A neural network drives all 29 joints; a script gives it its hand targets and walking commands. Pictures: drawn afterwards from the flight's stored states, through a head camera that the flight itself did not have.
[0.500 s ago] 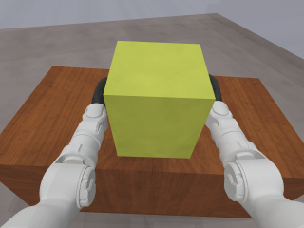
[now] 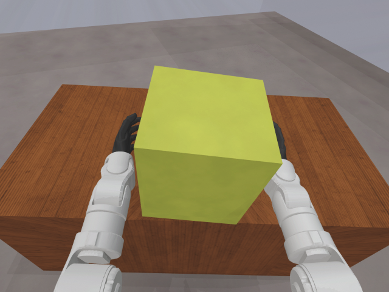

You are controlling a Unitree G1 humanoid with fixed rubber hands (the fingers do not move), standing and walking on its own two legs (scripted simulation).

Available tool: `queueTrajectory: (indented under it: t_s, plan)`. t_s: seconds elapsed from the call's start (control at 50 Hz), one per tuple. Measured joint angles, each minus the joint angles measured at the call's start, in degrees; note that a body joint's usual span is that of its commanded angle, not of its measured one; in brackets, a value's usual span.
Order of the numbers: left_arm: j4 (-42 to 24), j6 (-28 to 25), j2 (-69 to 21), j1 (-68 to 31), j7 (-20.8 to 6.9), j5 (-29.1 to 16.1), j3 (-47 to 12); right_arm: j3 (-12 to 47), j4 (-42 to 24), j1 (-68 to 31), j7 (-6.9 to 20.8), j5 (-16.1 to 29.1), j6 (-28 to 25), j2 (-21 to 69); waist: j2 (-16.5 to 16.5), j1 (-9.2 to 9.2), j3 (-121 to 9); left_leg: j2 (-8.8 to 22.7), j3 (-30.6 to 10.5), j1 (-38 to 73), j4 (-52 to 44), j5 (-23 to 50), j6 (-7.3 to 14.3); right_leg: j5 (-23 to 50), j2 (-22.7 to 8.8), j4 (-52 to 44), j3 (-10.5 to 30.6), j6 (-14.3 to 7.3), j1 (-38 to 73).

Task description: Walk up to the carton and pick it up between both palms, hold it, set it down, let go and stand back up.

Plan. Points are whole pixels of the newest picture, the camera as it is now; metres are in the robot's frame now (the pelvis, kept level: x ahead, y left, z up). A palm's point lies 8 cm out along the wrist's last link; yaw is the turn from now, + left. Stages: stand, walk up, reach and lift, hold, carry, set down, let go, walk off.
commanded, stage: reach and lift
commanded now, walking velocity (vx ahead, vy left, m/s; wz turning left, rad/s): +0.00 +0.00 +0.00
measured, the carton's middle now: (199, 152) +0.39 -0.01 +0.08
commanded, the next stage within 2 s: hold in 1.12 s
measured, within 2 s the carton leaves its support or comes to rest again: neither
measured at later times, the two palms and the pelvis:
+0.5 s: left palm (113, 147) +0.35 +0.16 +0.14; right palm (274, 157) +0.34 -0.16 +0.13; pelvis -0.01 +0.00 +0.00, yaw +1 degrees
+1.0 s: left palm (112, 140) +0.36 +0.16 +0.15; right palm (277, 145) +0.35 -0.16 +0.15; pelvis -0.01 -0.01 +0.00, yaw +0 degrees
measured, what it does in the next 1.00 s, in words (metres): stands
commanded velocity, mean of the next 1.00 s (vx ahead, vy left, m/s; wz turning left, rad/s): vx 0.00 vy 0.00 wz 0.00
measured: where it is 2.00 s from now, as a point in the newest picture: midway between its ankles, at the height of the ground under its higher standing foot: outside the picture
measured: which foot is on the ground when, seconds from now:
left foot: down 0.00-1.00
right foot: down 0.00-1.00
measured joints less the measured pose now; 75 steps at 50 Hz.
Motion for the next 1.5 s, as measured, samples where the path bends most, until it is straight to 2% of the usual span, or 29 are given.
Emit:
queueTrajectory:
  t_s: [0.14, 0.4, 0.54, 0.7, 0.86, 1.0, 1.26, 1.4, 1.5]
  plan:
    - [-0.82, 4.78, -0.19, -4.50, -3.56, 3.93, 5.11, -2.39, -0.40, -5.49, 0.01, -3.87, 5.40, 1.50, -0.85, 0.11, 1.76, -0.40, -0.02, 2.92, -2.10, 1.17, 0.07, -0.18, -0.40, 0.28, -0.03, -0.08, 1.87]
    - [-8.67, 10.44, -1.05, -0.06, -7.46, 8.89, 6.80, -0.94, -3.07, -1.51, -0.69, -3.52, 6.38, 3.80, -2.44, -1.97, 4.29, -0.55, -1.20, 9.18, -2.04, 0.14, -0.17, -0.64, -0.44, -1.51, -1.18, 0.12, 9.44]
    - [-9.67, 11.43, -1.24, -0.56, -6.96, 8.45, 5.31, -2.34, -5.24, 0.46, -0.27, -3.67, 5.95, 4.11, -2.21, -1.75, 4.91, -0.78, -0.40, 8.03, -1.50, 0.47, 0.17, -0.28, -0.74, -0.46, -0.39, 0.26, 7.77]
    - [-6.25, 11.61, -1.66, -5.84, -5.71, 8.60, 5.90, -5.38, -2.08, -3.95, 1.47, -5.70, 5.57, 3.27, -1.67, -0.67, 4.19, -0.95, 1.00, 5.82, -2.81, 2.04, 0.55, 0.76, -0.96, 0.12, 1.00, 0.28, 4.19]
    - [-7.64, 12.49, -2.20, -5.23, -5.83, 9.77, 7.41, -3.05, -0.14, -6.18, 1.39, -4.69, 6.11, 1.93, -1.91, -0.70, 3.78, -0.44, 0.89, 7.07, -3.57, 2.09, 0.17, 1.04, -0.41, -1.13, 0.91, 0.07, 5.67]
    - [-9.02, 13.67, -1.94, -3.61, -7.11, 10.56, 8.42, -2.14, 0.32, -6.00, 0.79, -4.37, 6.66, 2.85, -3.23, -1.22, 4.46, -0.28, -0.21, 9.27, -3.41, 1.53, -0.24, 0.21, -0.22, -1.19, -0.17, -0.22, 8.35]
    - [-14.80, 16.61, -0.95, -2.66, -7.85, 10.49, 6.80, -1.05, -5.73, -3.76, -0.45, -2.32, 8.12, 3.10, -2.67, -1.69, 5.37, -0.72, -0.96, 9.57, -3.01, 1.50, -0.11, 0.28, -0.62, -1.52, -0.92, 0.05, 9.30]
    - [-19.55, 19.70, -1.78, -0.87, -8.08, 10.98, 6.70, 0.96, -9.54, -2.21, -1.04, -0.69, 10.55, 2.03, -2.01, -1.46, 5.42, -0.91, -0.38, 10.40, -3.49, 1.76, 0.21, 0.72, -0.81, -1.96, -0.35, 0.34, 9.92]
    - [-20.10, 21.44, -2.18, -1.29, -8.29, 11.28, 7.45, 0.49, -9.55, -2.78, -0.79, -1.12, 12.02, 2.33, -2.39, -0.91, 5.34, -0.94, 0.05, 10.43, -3.76, 2.13, 0.31, 0.85, -0.87, -1.48, 0.08, 0.27, 9.45]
